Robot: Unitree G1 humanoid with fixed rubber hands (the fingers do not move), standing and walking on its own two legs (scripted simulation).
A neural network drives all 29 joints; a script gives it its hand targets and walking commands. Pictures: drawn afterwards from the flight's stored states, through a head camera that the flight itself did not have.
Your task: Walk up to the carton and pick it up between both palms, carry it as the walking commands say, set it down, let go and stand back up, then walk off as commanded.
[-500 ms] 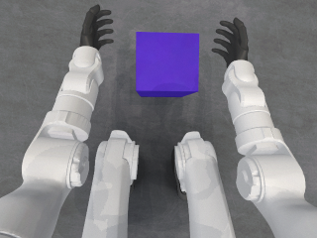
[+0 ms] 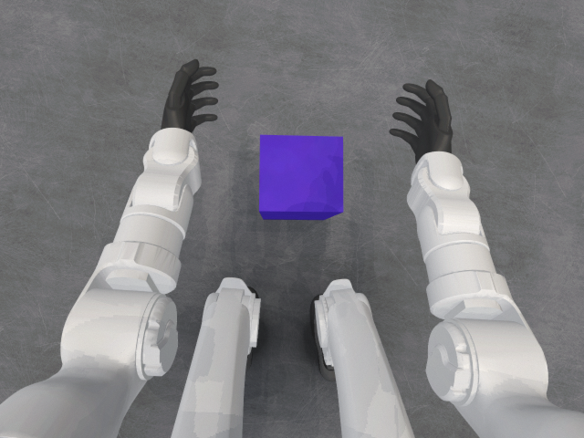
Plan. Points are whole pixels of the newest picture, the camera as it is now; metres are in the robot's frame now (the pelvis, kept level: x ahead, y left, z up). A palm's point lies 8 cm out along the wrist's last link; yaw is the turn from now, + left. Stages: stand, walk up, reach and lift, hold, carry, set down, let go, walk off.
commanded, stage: set down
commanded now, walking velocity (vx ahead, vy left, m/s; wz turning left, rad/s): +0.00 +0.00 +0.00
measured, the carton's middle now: (297, 184) +0.47 -0.03 -0.43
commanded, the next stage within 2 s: let go in 0.40 s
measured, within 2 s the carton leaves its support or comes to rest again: neither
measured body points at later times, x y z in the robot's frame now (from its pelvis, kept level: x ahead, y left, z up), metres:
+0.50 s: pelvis +0.03 +0.00 +0.11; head +0.30 +0.02 +0.47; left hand +0.50 +0.15 -0.01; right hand +0.47 -0.18 +0.00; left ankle +0.09 +0.10 -0.52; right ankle +0.07 -0.11 -0.52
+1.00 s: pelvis +0.09 +0.00 +0.20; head +0.23 +0.01 +0.63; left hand +0.36 +0.21 +0.10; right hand +0.34 -0.22 +0.10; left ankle +0.09 +0.10 -0.52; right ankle +0.07 -0.11 -0.52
